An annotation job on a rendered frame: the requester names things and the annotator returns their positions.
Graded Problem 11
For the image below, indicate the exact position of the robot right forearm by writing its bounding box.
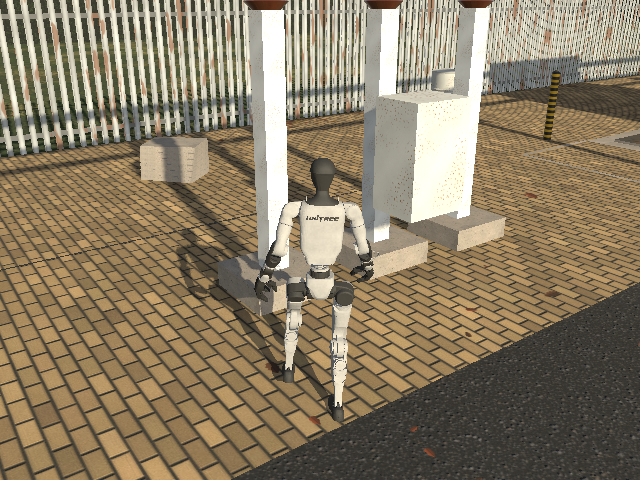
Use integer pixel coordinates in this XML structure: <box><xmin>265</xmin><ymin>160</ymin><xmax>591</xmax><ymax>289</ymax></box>
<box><xmin>358</xmin><ymin>239</ymin><xmax>374</xmax><ymax>271</ymax></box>

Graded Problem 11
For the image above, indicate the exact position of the right robot hand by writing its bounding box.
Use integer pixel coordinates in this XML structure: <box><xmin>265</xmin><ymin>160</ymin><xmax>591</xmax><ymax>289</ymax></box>
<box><xmin>350</xmin><ymin>264</ymin><xmax>374</xmax><ymax>283</ymax></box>

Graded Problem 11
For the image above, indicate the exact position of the left robot hand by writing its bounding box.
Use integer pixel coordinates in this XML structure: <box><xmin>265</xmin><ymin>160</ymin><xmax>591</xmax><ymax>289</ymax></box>
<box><xmin>254</xmin><ymin>277</ymin><xmax>277</xmax><ymax>302</ymax></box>

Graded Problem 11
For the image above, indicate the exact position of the right robot foot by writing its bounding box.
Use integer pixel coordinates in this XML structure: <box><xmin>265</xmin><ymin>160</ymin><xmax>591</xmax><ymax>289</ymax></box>
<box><xmin>328</xmin><ymin>394</ymin><xmax>344</xmax><ymax>422</ymax></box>

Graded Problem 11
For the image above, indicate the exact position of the left robot upper arm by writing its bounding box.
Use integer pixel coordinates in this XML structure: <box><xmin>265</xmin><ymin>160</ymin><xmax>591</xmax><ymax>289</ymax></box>
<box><xmin>272</xmin><ymin>201</ymin><xmax>302</xmax><ymax>257</ymax></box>

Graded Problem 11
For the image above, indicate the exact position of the robot left forearm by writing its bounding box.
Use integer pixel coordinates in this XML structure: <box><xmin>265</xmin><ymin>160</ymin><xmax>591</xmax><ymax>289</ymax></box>
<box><xmin>258</xmin><ymin>241</ymin><xmax>281</xmax><ymax>283</ymax></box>

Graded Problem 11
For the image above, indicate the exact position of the left robot shin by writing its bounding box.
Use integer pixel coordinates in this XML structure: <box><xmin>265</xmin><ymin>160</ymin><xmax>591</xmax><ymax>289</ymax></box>
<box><xmin>284</xmin><ymin>312</ymin><xmax>299</xmax><ymax>371</ymax></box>

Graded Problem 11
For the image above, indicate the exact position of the right robot upper arm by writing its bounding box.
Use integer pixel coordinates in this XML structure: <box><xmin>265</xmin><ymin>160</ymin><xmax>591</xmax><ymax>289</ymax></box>
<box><xmin>342</xmin><ymin>201</ymin><xmax>369</xmax><ymax>255</ymax></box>

